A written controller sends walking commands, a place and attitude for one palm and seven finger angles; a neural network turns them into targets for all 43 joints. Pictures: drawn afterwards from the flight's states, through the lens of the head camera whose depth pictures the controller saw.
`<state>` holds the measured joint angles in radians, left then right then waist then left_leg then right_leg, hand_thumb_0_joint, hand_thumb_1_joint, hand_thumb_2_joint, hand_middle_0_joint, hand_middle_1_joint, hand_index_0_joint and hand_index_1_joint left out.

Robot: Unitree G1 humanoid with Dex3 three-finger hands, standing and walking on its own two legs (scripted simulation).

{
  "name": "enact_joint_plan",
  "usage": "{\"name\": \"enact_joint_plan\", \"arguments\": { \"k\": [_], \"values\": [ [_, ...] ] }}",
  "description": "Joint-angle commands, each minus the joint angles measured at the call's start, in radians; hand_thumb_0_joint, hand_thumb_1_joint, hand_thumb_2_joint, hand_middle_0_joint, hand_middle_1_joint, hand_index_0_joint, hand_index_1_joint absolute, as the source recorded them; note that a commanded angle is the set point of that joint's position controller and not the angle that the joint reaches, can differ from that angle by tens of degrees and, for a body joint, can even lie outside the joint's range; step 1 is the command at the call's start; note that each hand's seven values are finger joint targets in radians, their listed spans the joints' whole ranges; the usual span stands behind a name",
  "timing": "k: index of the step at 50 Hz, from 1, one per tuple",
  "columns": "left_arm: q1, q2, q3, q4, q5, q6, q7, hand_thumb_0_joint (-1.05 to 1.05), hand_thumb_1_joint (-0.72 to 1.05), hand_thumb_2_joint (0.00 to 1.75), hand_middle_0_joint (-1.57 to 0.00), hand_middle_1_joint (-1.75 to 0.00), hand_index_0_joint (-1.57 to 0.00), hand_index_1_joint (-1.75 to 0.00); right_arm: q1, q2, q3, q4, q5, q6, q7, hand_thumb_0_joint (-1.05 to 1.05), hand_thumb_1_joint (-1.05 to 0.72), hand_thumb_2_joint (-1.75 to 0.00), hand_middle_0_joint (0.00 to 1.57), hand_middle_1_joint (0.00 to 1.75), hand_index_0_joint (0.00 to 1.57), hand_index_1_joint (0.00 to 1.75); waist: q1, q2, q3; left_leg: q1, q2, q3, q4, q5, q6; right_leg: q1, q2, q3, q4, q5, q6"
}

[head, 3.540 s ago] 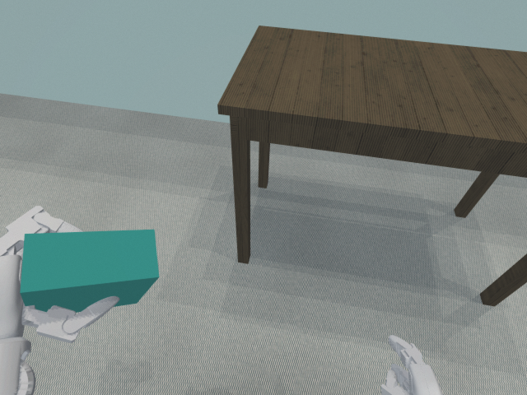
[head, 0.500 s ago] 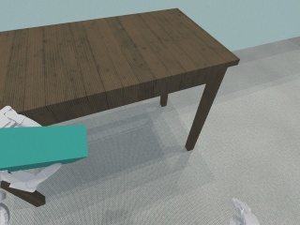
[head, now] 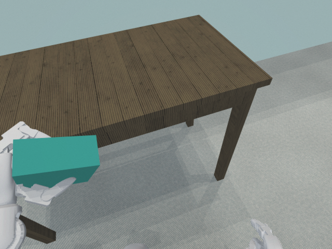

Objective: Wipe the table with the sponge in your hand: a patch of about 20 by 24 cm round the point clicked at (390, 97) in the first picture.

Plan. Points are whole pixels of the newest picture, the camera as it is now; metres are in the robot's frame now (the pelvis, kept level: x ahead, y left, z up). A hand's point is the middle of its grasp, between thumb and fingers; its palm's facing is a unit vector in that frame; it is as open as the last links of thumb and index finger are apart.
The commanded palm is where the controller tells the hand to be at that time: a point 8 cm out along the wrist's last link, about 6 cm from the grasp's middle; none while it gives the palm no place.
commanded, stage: take the last steps up to it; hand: left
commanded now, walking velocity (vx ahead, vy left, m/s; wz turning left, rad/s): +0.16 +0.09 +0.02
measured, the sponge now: (69, 163) +0.24 +0.20 +0.15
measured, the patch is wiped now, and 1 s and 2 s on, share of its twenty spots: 0.00 0.00 0.00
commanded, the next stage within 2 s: come to a stop and stand still in 0.08 s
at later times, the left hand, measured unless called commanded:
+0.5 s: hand (47, 142) +0.27 +0.25 +0.17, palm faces +0.40 -0.83 -0.39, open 9.8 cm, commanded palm +0.20 +0.29 +0.19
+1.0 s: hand (56, 181) +0.20 +0.20 +0.16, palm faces +0.30 -0.89 -0.35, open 9.8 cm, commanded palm +0.15 +0.25 +0.19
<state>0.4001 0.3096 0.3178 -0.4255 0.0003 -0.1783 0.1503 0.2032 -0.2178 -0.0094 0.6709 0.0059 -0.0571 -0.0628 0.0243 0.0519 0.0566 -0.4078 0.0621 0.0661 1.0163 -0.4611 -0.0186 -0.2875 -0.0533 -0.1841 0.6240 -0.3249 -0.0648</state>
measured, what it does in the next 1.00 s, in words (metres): steps on the spot: left foot, then right foot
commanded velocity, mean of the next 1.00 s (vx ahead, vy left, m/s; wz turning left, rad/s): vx -0.02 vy -0.01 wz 0.00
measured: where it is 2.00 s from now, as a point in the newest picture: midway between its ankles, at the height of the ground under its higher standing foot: outside the picture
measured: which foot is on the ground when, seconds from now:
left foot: up 0.00-0.30, down 0.32-1.00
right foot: down 0.00-0.34, up 0.36-0.60, down 0.62-1.00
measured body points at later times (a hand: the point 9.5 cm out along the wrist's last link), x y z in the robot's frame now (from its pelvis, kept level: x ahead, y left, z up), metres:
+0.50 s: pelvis +0.04 +0.01 +0.00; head +0.07 +0.02 +0.45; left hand +0.24 +0.29 +0.19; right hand +0.22 -0.19 -0.07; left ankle +0.10 +0.13 -0.73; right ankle +0.02 -0.10 -0.71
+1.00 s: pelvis -0.03 -0.02 +0.00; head -0.04 +0.01 +0.45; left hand +0.18 +0.25 +0.17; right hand +0.10 -0.29 -0.06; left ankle +0.07 +0.09 -0.73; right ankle +0.02 -0.12 -0.72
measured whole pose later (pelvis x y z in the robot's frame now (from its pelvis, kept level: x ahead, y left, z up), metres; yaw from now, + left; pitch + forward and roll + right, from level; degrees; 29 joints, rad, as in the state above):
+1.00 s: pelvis -0.03 -0.02 +0.00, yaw -3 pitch -6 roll -1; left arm 0.41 0.37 0.30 -0.44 -0.01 -0.17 0.09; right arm 0.28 -0.25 -0.01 0.61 -0.01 -0.14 -0.06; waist 0.02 -0.05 0.06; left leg -0.30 0.03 0.02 0.55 -0.17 0.00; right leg -0.26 0.04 -0.04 0.61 -0.32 -0.03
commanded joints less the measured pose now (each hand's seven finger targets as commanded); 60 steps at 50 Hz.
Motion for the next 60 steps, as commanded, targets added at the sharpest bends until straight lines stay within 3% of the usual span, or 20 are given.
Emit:
{"name": "enact_joint_plan", "arguments": {
  "k": [1, 4, 10, 15, 18, 24, 29, 30, 31, 32, 33, 37, 42, 43, 46, 49, 50, 54, 58, 60],
  "values": [
    [0.014, 0.265, 0.187, -0.283, -0.007, -0.106, 0.031, 0.0, 0.1, 1.3, -1.2, -1.6, -1.2, -1.6, -0.105, -0.068, -0.022, -0.177, -0.006, -0.038, -0.001, 0.0, -0.9, -0.9, 0.2, 0.3, 0.2, 0.3, -0.019, -0.118, -0.133, -0.262, 0.02, -0.064, 0.198, 0.055, -0.016, 0.29, -0.318, 0.339, -0.245, 0.69, -0.086],
    [0.073, 0.274, 0.219, -0.326, -0.016, -0.13, 0.036, 0.0, 0.1, 1.3, -1.2, -1.6, -1.2, -1.6, -0.102, -0.059, -0.024, -0.199, -0.008, -0.02, 0.005, 0.0, -0.9, -0.9, 0.2, 0.3, 0.2, 0.3, -0.023, -0.126, -0.171, -0.186, 0.022, -0.006, -0.007, 0.115, -0.017, 0.299, -0.276, 0.204, -0.234, 0.754, -0.067],
    [0.175, 0.241, 0.229, -0.303, -0.037, -0.115, 0.045, 0.0, 0.1, 1.3, -1.2, -1.6, -1.2, -1.6, -0.073, -0.064, -0.04, -0.255, -0.006, -0.015, 0.009, 0.0, -0.9, -0.9, 0.2, 0.3, 0.2, 0.3, 0.005, -0.199, -0.186, -0.076, -0.006, 0.08, -0.336, 0.161, -0.007, 0.322, -0.259, 0.2, -0.211, 0.752, -0.07],
    [0.076, 0.226, 0.177, -0.293, -0.037, -0.092, 0.043, 0.0, 0.1, 1.3, -1.2, -1.6, -1.2, -1.6, -0.037, -0.084, -0.051, -0.259, -0.001, -0.006, -0.014, 0.0, -0.9, -0.9, 0.2, 0.3, 0.2, 0.3, -0.033, -0.124, -0.218, 0.259, 0.009, 0.07, -0.609, 0.502, 0.008, 0.191, -0.154, 0.133, -0.048, 0.647, 0.036],
    [-0.005, 0.23, 0.134, -0.31, -0.03, -0.1, 0.029, 0.0, 0.1, 1.3, -1.2, -1.6, -1.2, -1.6, -0.031, -0.11, -0.056, -0.266, 0.013, -0.022, -0.006, 0.0, -0.9, -0.9, 0.2, 0.3, 0.2, 0.3, -0.006, 0.108, -0.221, 0.439, 0.307, -0.222, -0.604, 1.105, 0.153, -0.071, -0.01, 0.136, 0.161, -0.225, 0.088],
    [-0.051, 0.234, 0.122, -0.474, -0.019, -0.09, 0.029, 0.0, 0.1, 1.3, -1.2, -1.6, -1.2, -1.6, -0.044, -0.099, -0.038, -0.245, -0.017, -0.075, 0.022, 0.0, -0.9, -0.9, 0.2, 0.3, 0.2, 0.3, -0.017, 0.231, -0.199, 0.3, 0.262, -0.133, -0.657, 0.761, 0.127, -0.007, 0.022, 0.131, 0.139, -0.128, 0.087],
    [0.046, 0.208, 0.162, -0.393, -0.042, -0.065, 0.028, 0.0, 0.1, 1.3, -1.2, -1.6, -1.2, -1.6, -0.047, -0.087, -0.027, -0.249, -0.01, -0.08, 0.035, 0.0, -0.9, -0.9, 0.2, 0.3, 0.2, 0.3, -0.029, 0.198, -0.157, 0.132, 0.24, -0.095, -0.693, 0.391, 0.101, 0.125, 0.048, 0.082, -0.013, -0.071, 0.1],
    [-0.907, 0.968, 0.721, -0.372, 0.071, -0.16, -0.016, 0.0, 0.1, 1.3, -1.2, -1.6, -1.2, -1.6, 0.046, -0.148, -0.106, -0.162, -0.094, -0.153, 0.024, 0.0, -0.9, -0.9, 0.2, 0.3, 0.2, 0.3, 0.068, -0.045, -0.098, -0.092, 0.174, 0.03, -0.404, 0.408, 0.065, 0.119, -0.09, 0.294, -0.197, 0.247, 0.024],
    [-0.435, 0.363, 0.253, 0.096, -0.008, -0.085, -0.07, 0.0, 0.1, 1.3, -1.2, -1.6, -1.2, -1.6, 0.009, 0.013, -0.023, -0.187, -0.035, -0.141, 0.02, 0.0, -0.9, -0.9, 0.2, 0.3, 0.2, 0.3, -0.015, -0.22, -0.131, 0.1, -0.017, -0.006, -0.296, 0.283, 0.012, -0.03, -0.16, 0.457, -0.264, 0.441, -0.059],
    [-0.245, 0.376, 0.278, 0.006, -0.021, -0.087, -0.062, 0.0, 0.1, 1.3, -1.2, -1.6, -1.2, -1.6, -0.004, -0.047, -0.028, -0.235, -0.009, -0.135, 0.021, 0.0, -0.9, -0.9, 0.2, 0.3, 0.2, 0.3, 0.003, -0.224, -0.135, 0.111, -0.031, 0.02, -0.333, 0.232, 0.006, 0.078, -0.144, 0.409, -0.238, 0.745, -0.032],
    [-0.145, 0.25, 0.209, 0.19, -0.041, -0.065, -0.064, 0.0, 0.1, 1.3, -1.2, -1.6, -1.2, -1.6, 0.005, -0.033, -0.019, -0.231, 0.004, -0.157, 0.022, 0.0, -0.9, -0.9, 0.2, 0.3, 0.2, 0.3, -0.013, -0.093, -0.208, 0.178, -0.018, 0.043, -0.49, 0.343, 0.013, 0.167, -0.112, 0.268, -0.155, 0.742, 0.013],
    [-0.05, 0.199, 0.124, -0.127, -0.054, -0.058, -0.082, 0.0, 0.1, 1.3, -1.2, -1.6, -1.2, -1.6, -0.075, -0.084, -0.024, -0.273, 0.014, -0.132, 0.057, 0.0, -0.9, -0.9, 0.2, 0.3, 0.2, 0.3, 0.008, -0.134, -0.179, 0.26, 0.01, -0.016, -0.466, 0.326, 0.051, -0.004, -0.048, 0.261, -0.254, 0.11, 0.08],
    [-0.096, 0.271, 0.151, -0.287, -0.036, -0.055, -0.041, 0.0, 0.1, 1.3, -1.2, -1.6, -1.2, -1.6, -0.1, -0.078, -0.004, -0.277, 0.0, -0.135, 0.036, 0.0, -0.9, -0.9, 0.2, 0.3, 0.2, 0.3, 0.003, -0.235, -0.04, 0.134, -0.068, -0.012, -0.307, 0.134, 0.02, -0.154, -0.144, 0.398, -0.425, -0.365, -0.033],
    [-0.186, 0.344, 0.208, -0.362, -0.032, -0.064, -0.024, 0.0, 0.1, 1.3, -1.2, -1.6, -1.2, -1.6, -0.108, -0.084, 0.003, -0.269, -0.007, -0.135, 0.028, 0.0, -0.9, -0.9, 0.2, 0.3, 0.2, 0.3, -0.004, -0.194, -0.036, 0.133, -0.064, -0.019, -0.321, 0.145, 0.014, -0.153, -0.147, 0.367, -0.412, -0.353, -0.038],
    [-0.194, 0.29, 0.192, -0.289, -0.035, -0.069, -0.005, 0.0, 0.1, 1.3, -1.2, -1.6, -1.2, -1.6, -0.077, -0.094, -0.004, -0.239, -0.012, -0.14, 0.006, 0.0, -0.9, -0.9, 0.2, 0.3, 0.2, 0.3, -0.014, -0.035, -0.016, 0.246, -0.051, -0.065, -0.53, 0.107, 0.029, -0.204, -0.044, 0.292, -0.316, -0.337, 0.0],
    [-0.265, 0.286, 0.203, -0.295, -0.029, -0.1, 0.001, 0.0, 0.1, 1.3, -1.2, -1.6, -1.2, -1.6, -0.075, -0.122, -0.007, -0.242, -0.011, -0.155, 0.004, 0.0, -0.9, -0.9, 0.2, 0.3, 0.2, 0.3, 0.003, 0.325, -0.033, -0.021, 0.124, -0.32, -0.904, -0.324, 0.101, 0.057, 0.119, 0.152, 0.04, -0.163, 0.054],
    [-0.279, 0.272, 0.198, -0.274, -0.017, -0.104, -0.004, 0.0, 0.1, 1.3, -1.2, -1.6, -1.2, -1.6, -0.08, -0.108, -0.017, -0.254, -0.012, -0.157, 0.012, 0.0, -0.9, -0.9, 0.2, 0.3, 0.2, 0.3, 0.016, 0.373, -0.036, -0.154, 0.14, -0.321, -0.932, -0.379, 0.123, 0.176, 0.134, 0.138, 0.144, -0.104, 0.05],
    [-0.138, 0.186, 0.122, -0.232, -0.012, -0.108, -0.032, 0.0, 0.1, 1.3, -1.2, -1.6, -1.2, -1.6, -0.051, -0.095, -0.027, -0.269, -0.008, -0.177, 0.046, 0.0, -0.9, -0.9, 0.2, 0.3, 0.2, 0.3, 0.015, 0.126, -0.117, -0.02, 0.024, -0.128, -0.72, -0.105, 0.069, 0.249, 0.102, 0.129, -0.171, -0.039, 0.046],
    [-0.083, 0.184, 0.106, -0.194, -0.025, -0.074, -0.044, 0.0, 0.1, 1.3, -1.2, -1.6, -1.2, -1.6, -0.071, -0.097, -0.022, -0.243, -0.021, -0.14, 0.057, 0.0, -0.9, -0.9, 0.2, 0.3, 0.2, 0.3, 0.019, -0.269, -0.026, 0.05, -0.095, -0.054, -0.142, 0.137, -0.009, -0.121, -0.204, 0.581, -0.514, -0.389, -0.094],
    [-0.056, 0.158, 0.09, -0.158, -0.035, -0.056, -0.04, 0.0, 0.1, 1.3, -1.2, -1.6, -1.2, -1.6, -0.044, -0.091, -0.012, -0.22, -0.023, -0.131, 0.046, 0.0, -0.9, -0.9, 0.2, 0.3, 0.2, 0.3, 0.005, -0.247, -0.017, 0.008, -0.059, -0.092, -0.166, 0.146, 0.003, -0.078, -0.177, 0.481, -0.457, -0.264, -0.094]
  ]
}}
